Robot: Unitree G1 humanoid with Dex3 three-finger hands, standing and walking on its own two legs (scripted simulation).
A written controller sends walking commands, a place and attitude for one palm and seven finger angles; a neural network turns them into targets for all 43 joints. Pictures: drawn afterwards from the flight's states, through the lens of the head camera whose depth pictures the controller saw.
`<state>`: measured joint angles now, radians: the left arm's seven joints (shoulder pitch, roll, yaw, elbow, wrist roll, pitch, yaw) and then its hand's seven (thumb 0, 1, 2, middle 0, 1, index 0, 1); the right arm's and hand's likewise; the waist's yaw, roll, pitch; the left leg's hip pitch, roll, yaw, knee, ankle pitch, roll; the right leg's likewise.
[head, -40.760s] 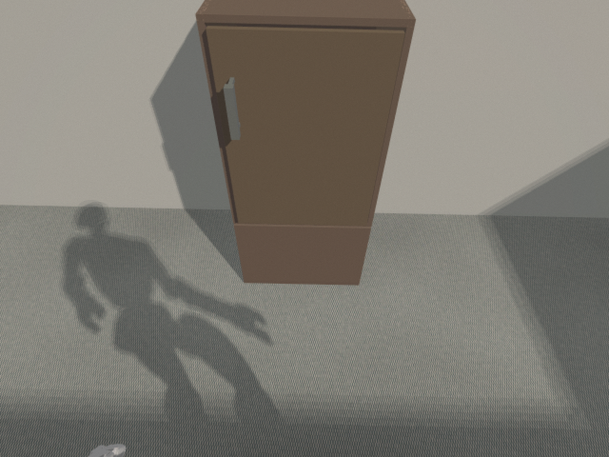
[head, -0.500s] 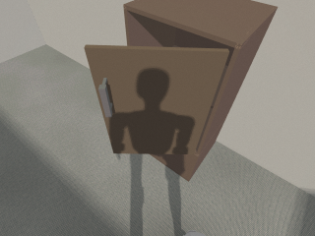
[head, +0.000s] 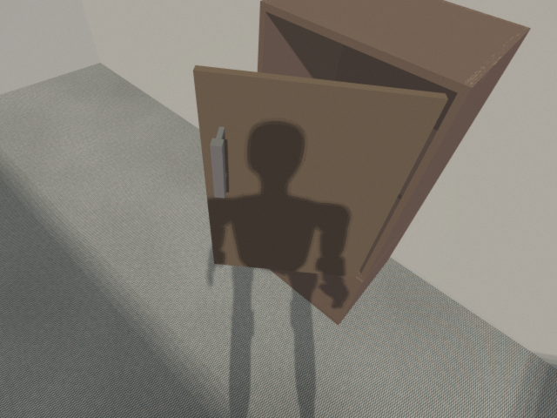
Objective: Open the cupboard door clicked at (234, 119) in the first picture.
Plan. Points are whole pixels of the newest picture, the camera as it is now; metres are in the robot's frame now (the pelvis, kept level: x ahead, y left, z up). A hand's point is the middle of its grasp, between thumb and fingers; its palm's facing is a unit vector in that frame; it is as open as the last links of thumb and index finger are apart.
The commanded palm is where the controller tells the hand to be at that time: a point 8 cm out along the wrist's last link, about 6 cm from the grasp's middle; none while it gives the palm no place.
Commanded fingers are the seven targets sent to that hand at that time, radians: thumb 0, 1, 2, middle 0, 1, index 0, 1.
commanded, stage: come to a stop and stand still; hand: left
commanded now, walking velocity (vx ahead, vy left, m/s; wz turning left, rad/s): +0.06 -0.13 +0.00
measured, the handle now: (220, 163) +0.55 +0.15 +0.03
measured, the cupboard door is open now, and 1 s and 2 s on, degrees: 37 37 37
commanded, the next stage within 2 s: look again from close up in 0.68 s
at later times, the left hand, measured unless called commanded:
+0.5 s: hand out of the picture -0.09 +0.12 -0.18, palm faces +0.02 -0.99 -0.11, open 7.4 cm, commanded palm none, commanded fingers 0.00 0.90 0.90 -0.20 -0.30 -0.20 -0.30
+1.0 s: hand out of the picture -0.06 +0.16 -0.19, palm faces +0.05 -0.98 -0.17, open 7.4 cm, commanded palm none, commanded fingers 0.00 0.90 0.90 -0.20 -0.30 -0.20 -0.30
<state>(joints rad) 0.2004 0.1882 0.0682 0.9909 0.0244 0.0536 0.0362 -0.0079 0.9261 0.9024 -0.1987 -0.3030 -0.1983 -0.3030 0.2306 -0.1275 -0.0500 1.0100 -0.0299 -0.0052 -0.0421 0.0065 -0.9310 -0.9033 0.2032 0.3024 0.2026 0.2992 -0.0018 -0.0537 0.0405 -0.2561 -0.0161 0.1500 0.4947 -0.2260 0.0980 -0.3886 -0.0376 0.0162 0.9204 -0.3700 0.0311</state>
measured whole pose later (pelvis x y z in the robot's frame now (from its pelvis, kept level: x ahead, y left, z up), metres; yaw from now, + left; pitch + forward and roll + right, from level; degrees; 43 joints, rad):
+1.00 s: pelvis -0.04 +0.00 -0.01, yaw +1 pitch +0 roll -2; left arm 0.38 0.11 0.00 1.07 0.03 -0.01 0.05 0.01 0.91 0.90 -0.20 -0.30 -0.20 -0.30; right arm 0.34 -0.13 -0.01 1.06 -0.03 0.01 -0.01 0.01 -0.91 -0.90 0.20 0.30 0.20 0.30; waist -0.03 0.03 -0.01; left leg -0.39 -0.01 0.11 0.60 -0.21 0.10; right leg -0.19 -0.02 -0.07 0.58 -0.38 -0.01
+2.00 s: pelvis -0.01 -0.05 -0.08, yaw +6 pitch +13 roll -3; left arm 0.44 0.27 0.25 0.01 -0.34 -0.60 -0.39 0.02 0.38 0.68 -0.23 -0.64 -0.23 -0.64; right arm 0.16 -0.27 -0.02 0.58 0.03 -0.25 -0.05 0.01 -0.90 -0.90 0.20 0.30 0.20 0.30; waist 0.05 0.03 -0.13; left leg -0.92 0.01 -0.03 1.16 -0.47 0.03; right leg -0.76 0.06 -0.17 1.09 -0.57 -0.09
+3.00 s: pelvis -0.01 +0.02 -0.04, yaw +5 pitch +8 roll -4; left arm -0.05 0.48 0.40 0.37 -0.34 -0.23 -0.51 -0.01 -0.49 0.31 -0.30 -1.20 -0.30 -1.20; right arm 0.29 -0.28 0.06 0.55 0.05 -0.19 -0.07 0.01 -0.90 -0.90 0.21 0.30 0.21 0.30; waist 0.00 0.01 -0.07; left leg -0.65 -0.05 0.06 0.85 -0.35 0.11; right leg -0.53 0.01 -0.07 0.81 -0.42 0.01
